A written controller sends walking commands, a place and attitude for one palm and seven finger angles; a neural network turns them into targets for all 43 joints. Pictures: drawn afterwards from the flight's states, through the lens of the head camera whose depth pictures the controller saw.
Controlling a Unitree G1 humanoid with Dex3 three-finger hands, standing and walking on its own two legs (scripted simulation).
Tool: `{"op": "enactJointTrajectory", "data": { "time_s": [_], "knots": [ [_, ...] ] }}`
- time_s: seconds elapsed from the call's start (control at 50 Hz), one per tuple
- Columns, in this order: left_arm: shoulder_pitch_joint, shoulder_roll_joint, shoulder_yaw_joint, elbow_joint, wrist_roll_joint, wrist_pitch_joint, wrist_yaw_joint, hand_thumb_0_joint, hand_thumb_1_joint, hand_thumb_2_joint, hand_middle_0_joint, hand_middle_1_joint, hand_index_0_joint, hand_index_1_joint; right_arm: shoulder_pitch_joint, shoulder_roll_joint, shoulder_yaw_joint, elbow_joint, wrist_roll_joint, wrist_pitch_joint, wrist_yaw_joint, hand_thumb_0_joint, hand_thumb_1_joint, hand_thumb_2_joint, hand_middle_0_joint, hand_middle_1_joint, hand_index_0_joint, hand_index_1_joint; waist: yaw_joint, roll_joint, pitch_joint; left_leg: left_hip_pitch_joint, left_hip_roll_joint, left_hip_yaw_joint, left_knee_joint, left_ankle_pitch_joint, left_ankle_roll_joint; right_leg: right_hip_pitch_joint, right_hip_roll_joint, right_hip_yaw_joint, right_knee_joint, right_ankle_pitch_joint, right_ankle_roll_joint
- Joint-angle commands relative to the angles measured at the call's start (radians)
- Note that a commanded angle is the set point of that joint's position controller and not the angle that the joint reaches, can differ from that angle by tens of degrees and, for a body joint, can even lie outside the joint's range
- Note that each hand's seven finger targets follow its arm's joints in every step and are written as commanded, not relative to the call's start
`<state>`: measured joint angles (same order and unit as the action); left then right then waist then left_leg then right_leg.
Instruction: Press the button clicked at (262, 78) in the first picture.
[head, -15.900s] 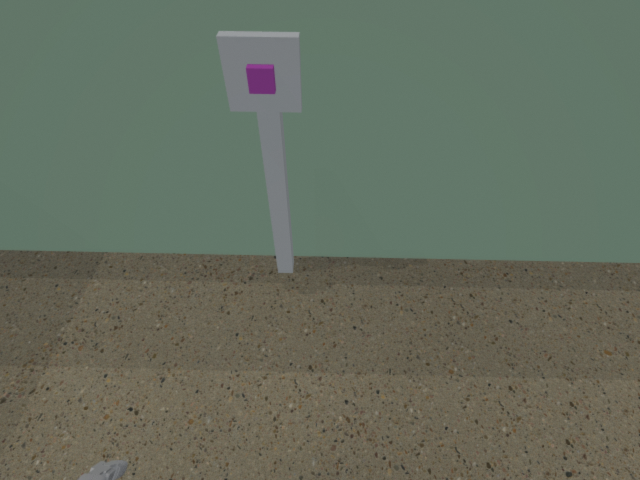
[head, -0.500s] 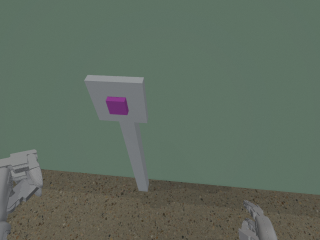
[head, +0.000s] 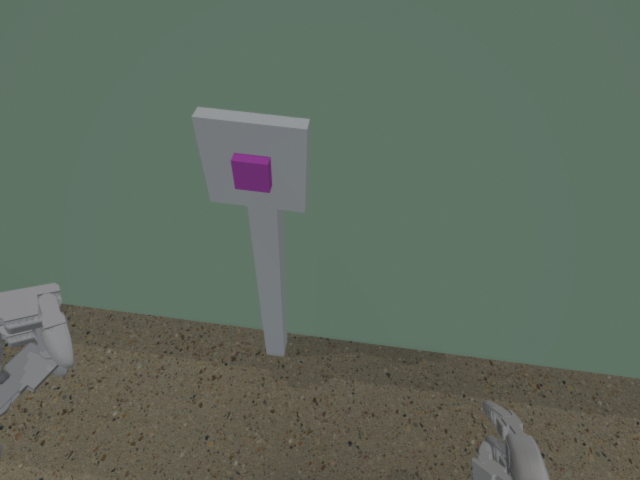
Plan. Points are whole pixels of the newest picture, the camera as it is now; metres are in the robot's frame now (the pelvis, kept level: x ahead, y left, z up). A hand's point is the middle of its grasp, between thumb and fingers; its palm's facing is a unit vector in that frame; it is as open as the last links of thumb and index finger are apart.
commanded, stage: step back with the hand held close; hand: left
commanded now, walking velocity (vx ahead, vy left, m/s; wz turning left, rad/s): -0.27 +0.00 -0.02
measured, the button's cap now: (252, 172) +0.57 +0.15 +0.05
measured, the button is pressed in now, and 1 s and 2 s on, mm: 0 0 0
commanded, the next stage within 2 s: stop stepping back and stand still in 0.62 s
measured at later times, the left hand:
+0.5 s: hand out of the picture +0.12 +0.25 +0.17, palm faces +0.37 -0.82 -0.43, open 3.1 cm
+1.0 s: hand out of the picture +0.04 +0.24 +0.18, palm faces +0.29 -0.87 -0.39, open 3.1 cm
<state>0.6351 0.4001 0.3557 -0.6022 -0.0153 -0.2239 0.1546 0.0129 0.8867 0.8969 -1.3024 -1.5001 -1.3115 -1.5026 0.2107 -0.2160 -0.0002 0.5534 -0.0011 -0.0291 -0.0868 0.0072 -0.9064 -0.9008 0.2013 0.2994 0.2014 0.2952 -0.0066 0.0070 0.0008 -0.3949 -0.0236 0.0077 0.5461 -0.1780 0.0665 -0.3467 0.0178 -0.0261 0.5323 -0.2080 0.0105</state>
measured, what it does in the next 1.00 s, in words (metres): walks backwards: right foot, then right foot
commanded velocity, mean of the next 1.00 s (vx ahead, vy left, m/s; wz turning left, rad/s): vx -0.21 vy -0.01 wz -0.03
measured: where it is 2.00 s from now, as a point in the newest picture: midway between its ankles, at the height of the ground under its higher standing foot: outside the picture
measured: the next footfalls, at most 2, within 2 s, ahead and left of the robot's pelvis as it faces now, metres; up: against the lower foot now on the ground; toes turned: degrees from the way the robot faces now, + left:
right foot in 0.06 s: +0.02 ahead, -0.13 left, +0.00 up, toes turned +4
right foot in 0.78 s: -0.20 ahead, -0.08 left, +0.00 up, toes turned -7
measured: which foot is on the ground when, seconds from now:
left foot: down 0.00-0.80, up 0.82-0.86, down 0.88-1.00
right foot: up 0.00-0.04, down 0.06-0.46, up 0.48-0.76, down 0.78-1.00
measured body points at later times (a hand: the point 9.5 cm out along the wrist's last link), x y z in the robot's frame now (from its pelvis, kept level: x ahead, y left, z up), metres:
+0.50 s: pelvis -0.08 +0.01 -0.01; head -0.06 +0.05 +0.44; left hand +0.09 +0.30 +0.20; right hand +0.10 -0.24 -0.07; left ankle +0.03 +0.08 -0.73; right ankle -0.04 -0.13 -0.72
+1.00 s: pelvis -0.17 +0.02 +0.00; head -0.19 +0.05 +0.44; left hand +0.02 +0.29 +0.20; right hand -0.06 -0.24 -0.08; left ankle -0.03 +0.08 -0.73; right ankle -0.26 -0.10 -0.72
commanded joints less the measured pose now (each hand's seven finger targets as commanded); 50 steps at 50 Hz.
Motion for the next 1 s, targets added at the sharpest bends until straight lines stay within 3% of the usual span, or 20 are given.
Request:
{"op": "enactJointTrajectory", "data": {
  "time_s": [0.0, 0.06, 0.14, 0.26, 0.3, 0.34, 0.4, 0.44, 0.46, 0.48, 0.52, 0.58, 0.68, 0.74, 0.76, 0.8, 0.84, 0.88, 0.92, 0.98],
  "knots": [
    [-0.021, 0.147, 0.15, -0.215, 0.01, -0.069, 0.012, 0.0, 0.9, 0.9, -1.3, -1.5, -1.3, -1.5, -0.12, -0.14, -0.051, -0.17, -0.003, -0.084, -0.014, 0.0, -0.9, -0.9, 0.2, 0.3, 0.2, 0.3, 0.014, 0.144, -0.089, -0.281, 0.239, -0.283, -0.334, -0.385, 0.068, 0.316, 0.032, 0.061, 0.16, -0.004, 0.005],
    [0.006, 0.136, 0.148, -0.193, 0.001, -0.083, -0.002, 0.0, 0.9, 0.9, -1.3, -1.5, -1.3, -1.5, -0.111, -0.146, -0.052, -0.152, -0.009, -0.096, -0.002, 0.0, -0.9, -0.9, 0.2, 0.3, 0.2, 0.3, 0.008, 0.1, -0.058, -0.26, 0.195, -0.236, -0.269, -0.298, 0.056, 0.292, 0.021, 0.094, 0.064, 0.067, -0.007],
    [-0.002, 0.152, 0.134, -0.24, -0.027, -0.094, -0.007, 0.0, 0.9, 0.9, -1.3, -1.5, -1.3, -1.5, -0.097, -0.13, -0.055, -0.121, -0.002, -0.094, 0.01, 0.0, -0.9, -0.9, 0.2, 0.3, 0.2, 0.3, 0.004, 0.02, -0.264, 0.123, 0.134, -0.113, -0.084, 0.258, -0.004, 0.153, -0.038, 0.134, -0.013, 0.334, -0.004],
    [0.006, 0.188, 0.167, -0.224, -0.032, -0.089, -0.002, 0.0, 0.9, 0.9, -1.3, -1.5, -1.3, -1.5, -0.127, -0.128, -0.059, -0.14, 0.001, -0.065, 0.009, 0.0, -0.9, -0.9, 0.2, 0.3, 0.2, 0.3, -0.009, -0.003, -0.133, 0.031, 0.077, -0.099, -0.022, -0.208, -0.024, -0.01, -0.095, 0.227, -0.165, -0.055, -0.049],
    [-0.014, 0.2, 0.171, -0.209, -0.037, -0.094, 0.014, 0.0, 0.9, 0.9, -1.3, -1.5, -1.3, -1.5, -0.111, -0.113, -0.064, -0.116, -0.001, -0.053, 0.005, 0.0, -0.9, -0.9, 0.2, 0.3, 0.2, 0.3, -0.015, -0.079, -0.095, 0.147, 0.018, -0.063, 0.178, -0.173, -0.064, -0.222, -0.211, 0.304, -0.289, -0.188, -0.116],
    [-0.036, 0.184, 0.154, -0.194, -0.03, -0.088, 0.025, 0.0, 0.9, 0.9, -1.3, -1.5, -1.3, -1.5, -0.106, -0.101, -0.062, -0.104, -0.004, -0.04, 0.007, 0.0, -0.9, -0.9, 0.2, 0.3, 0.2, 0.3, -0.022, -0.119, -0.09, 0.168, 0.015, -0.067, 0.248, -0.125, -0.068, -0.252, -0.253, 0.279, -0.279, -0.085, -0.139],
    [-0.056, 0.182, 0.146, -0.201, -0.02, -0.091, 0.023, 0.0, 0.9, 0.9, -1.3, -1.5, -1.3, -1.5, -0.13, -0.123, -0.055, -0.114, -0.007, -0.044, -0.007, 0.0, -0.9, -0.9, 0.2, 0.3, 0.2, 0.3, -0.02, 0.027, -0.026, 0.098, 0.095, -0.153, -0.096, -0.047, -0.032, -0.164, -0.089, 0.148, -0.138, -0.044, -0.055],
    [-0.041, 0.182, 0.153, -0.213, -0.01, -0.118, 0.003, 0.0, 0.9, 0.9, -1.3, -1.5, -1.3, -1.5, -0.137, -0.152, -0.06, -0.135, -0.003, -0.081, -0.01, 0.0, -0.9, -0.9, 0.2, 0.3, 0.2, 0.3, -0.009, 0.275, -0.11, -0.182, 0.295, -0.363, -0.41, -0.349, 0.053, 0.194, 0.082, 0.045, 0.208, -0.108, 0.003],
    [-0.048, 0.18, 0.169, -0.202, 0.002, -0.117, -0.003, 0.0, 0.9, 0.9, -1.3, -1.5, -1.3, -1.5, -0.138, -0.154, -0.065, -0.135, -0.02, -0.095, -0.009, 0.0, -0.9, -0.9, 0.2, 0.3, 0.2, 0.3, -0.005, 0.311, -0.108, -0.328, 0.366, -0.465, -0.508, -0.546, 0.099, 0.271, 0.105, 0.075, 0.416, -0.182, 0.006],
    [-0.07, 0.178, 0.165, -0.22, -0.002, -0.113, -0.002, 0.0, 0.9, 0.9, -1.3, -1.5, -1.3, -1.5, -0.14, -0.135, -0.064, -0.134, -0.028, -0.1, -0.009, 0.0, -0.9, -0.9, 0.2, 0.3, 0.2, 0.3, -0.004, 0.259, -0.097, -0.324, 0.376, -0.481, -0.478, -0.483, 0.12, 0.213, 0.091, 0.112, 0.506, -0.211, 0.002],
    [-0.043, 0.159, 0.15, -0.225, -0.012, -0.105, 0.003, 0.0, 0.9, 0.9, -1.3, -1.5, -1.3, -1.5, -0.121, -0.124, -0.069, -0.107, -0.027, -0.116, 0.008, 0.0, -0.9, -0.9, 0.2, 0.3, 0.2, 0.3, 0.008, 0.119, -0.135, -0.127, 0.327, -0.358, -0.379, -0.307, 0.103, 0.084, 0.071, 0.103, 0.47, -0.273, -0.006],
    [-0.016, 0.133, 0.101, -0.27, -0.03, -0.095, 0.002, 0.0, 0.9, 0.9, -1.3, -1.5, -1.3, -1.5, -0.107, -0.114, -0.061, -0.086, -0.026, -0.141, 0.026, 0.0, -0.9, -0.9, 0.2, 0.3, 0.2, 0.3, 0.012, 0.22, -0.181, 0.034, 0.256, -0.25, -0.412, -0.257, 0.03, 0.079, 0.078, 0.012, 0.28, -0.337, -0.019],
    [-0.015, 0.187, 0.125, -0.26, -0.048, -0.098, -0.009, 0.0, 0.9, 0.9, -1.3, -1.5, -1.3, -1.5, -0.066, -0.101, -0.047, -0.033, -0.047, -0.132, 0.034, 0.0, -0.9, -0.9, 0.2, 0.3, 0.2, 0.3, 0.012, 0.222, -0.227, 0.242, 0.202, -0.144, -0.357, -0.002, -0.093, 0.134, 0.047, -0.013, -0.214, -0.218, -0.057],
    [-0.046, 0.242, 0.167, -0.256, -0.063, -0.111, -0.005, 0.0, 0.9, 0.9, -1.3, -1.5, -1.3, -1.5, -0.087, -0.093, -0.035, -0.044, -0.036, -0.11, 0.021, 0.0, -0.9, -0.9, 0.2, 0.3, 0.2, 0.3, 0.0, -0.021, -0.184, 0.427, 0.062, -0.006, 0.098, -0.035, -0.112, -0.206, -0.19, 0.115, -0.372, -0.181, -0.134],
    [-0.065, 0.263, 0.199, -0.266, -0.064, -0.104, 0.006, 0.0, 0.9, 0.9, -1.3, -1.5, -1.3, -1.5, -0.101, -0.087, -0.027, -0.044, -0.046, -0.114, 0.017, 0.0, -0.9, -0.9, 0.2, 0.3, 0.2, 0.3, 0.003, -0.026, -0.193, 0.404, 0.052, 0.017, 0.172, -0.039, -0.111, -0.217, -0.245, 0.11, -0.351, -0.164, -0.147],
    [-0.071, 0.217, 0.171, -0.238, -0.062, -0.057, 0.0, 0.0, 0.9, 0.9, -1.3, -1.5, -1.3, -1.5, -0.093, -0.105, -0.052, -0.045, -0.013, -0.115, 0.004, 0.0, -0.9, -0.9, 0.2, 0.3, 0.2, 0.3, -0.015, -0.193, -0.145, 0.349, 0.029, -0.03, 0.29, -0.052, -0.098, -0.231, -0.219, 0.077, -0.28, -0.244, -0.175],
    [-0.045, 0.173, 0.143, -0.199, -0.062, -0.011, -0.005, 0.0, 0.9, 0.9, -1.3, -1.5, -1.3, -1.5, -0.114, -0.093, -0.028, -0.068, 0.0, -0.109, -0.008, 0.0, -0.9, -0.9, 0.2, 0.3, 0.2, 0.3, -0.034, -0.029, -0.036, 0.284, 0.052, -0.045, 0.091, -0.046, -0.084, -0.189, -0.144, 0.009, -0.178, -0.195, -0.106],
    [-0.089, 0.185, 0.149, -0.207, -0.056, -0.01, -0.006, 0.0, 0.9, 0.9, -1.3, -1.5, -1.3, -1.5, -0.132, -0.118, -0.027, -0.089, 0.008, -0.133, -0.021, 0.0, -0.9, -0.9, 0.2, 0.3, 0.2, 0.3, -0.02, 0.162, 0.032, 0.174, 0.14, -0.244, -0.256, -0.212, -0.06, -0.091, -0.014, -0.035, -0.056, -0.301, -0.025],
    [-0.054, 0.179, 0.161, -0.208, -0.052, -0.02, 0.006, 0.0, 0.9, 0.9, -1.3, -1.5, -1.3, -1.5, -0.113, -0.113, -0.019, -0.088, -0.007, -0.145, -0.019, 0.0, -0.9, -0.9, 0.2, 0.3, 0.2, 0.3, 0.001, 0.325, -0.028, 0.032, 0.199, -0.418, -0.575, -0.623, -0.155, 0.102, 0.101, -0.044, 0.142, -0.398, -0.03],
    [0.039, 0.186, 0.153, -0.24, -0.047, -0.025, -0.003, 0.0, 0.9, 0.9, -1.3, -1.5, -1.3, -1.5, -0.101, -0.101, -0.023, -0.098, -0.01, -0.148, 0.002, 0.0, -0.9, -0.9, 0.2, 0.3, 0.2, 0.3, 0.021, 0.2, -0.107, -0.03, 0.142, -0.198, -0.442, -0.416, -0.13, 0.296, 0.084, -0.053, -0.063, -0.329, -0.048]
  ]
}}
